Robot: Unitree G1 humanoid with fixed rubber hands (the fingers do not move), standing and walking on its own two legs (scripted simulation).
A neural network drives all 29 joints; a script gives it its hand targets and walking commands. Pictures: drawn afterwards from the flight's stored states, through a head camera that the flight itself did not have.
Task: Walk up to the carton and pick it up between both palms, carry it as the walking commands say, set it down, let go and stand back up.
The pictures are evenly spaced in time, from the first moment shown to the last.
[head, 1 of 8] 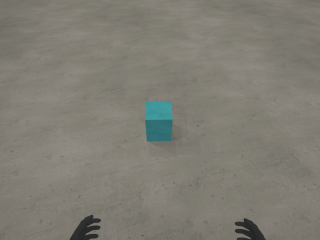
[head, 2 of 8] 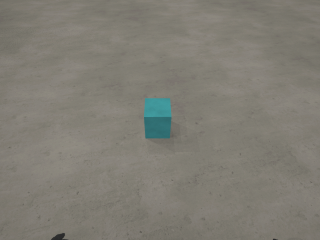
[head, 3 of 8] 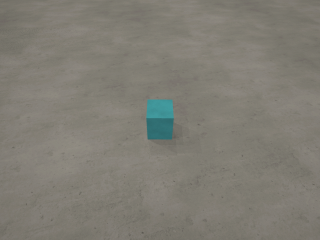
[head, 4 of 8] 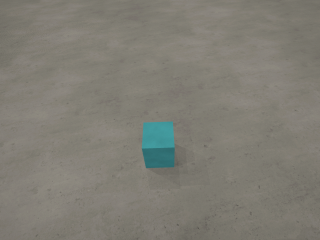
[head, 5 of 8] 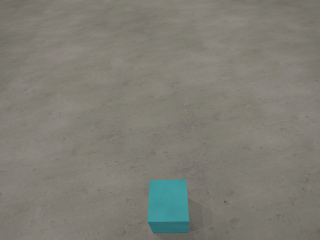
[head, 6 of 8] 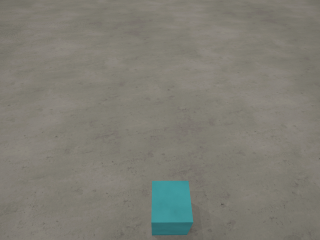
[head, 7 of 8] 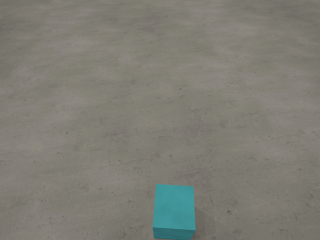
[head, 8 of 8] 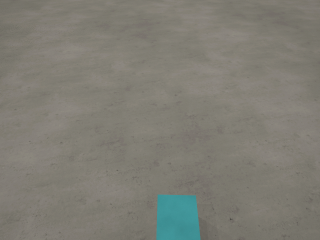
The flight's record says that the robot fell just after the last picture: no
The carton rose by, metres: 0.00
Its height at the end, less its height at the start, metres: +0.00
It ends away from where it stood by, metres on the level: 0.00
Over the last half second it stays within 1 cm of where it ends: yes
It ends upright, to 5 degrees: yes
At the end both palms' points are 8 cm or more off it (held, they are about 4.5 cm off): yes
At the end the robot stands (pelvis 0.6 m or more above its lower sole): yes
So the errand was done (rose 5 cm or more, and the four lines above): no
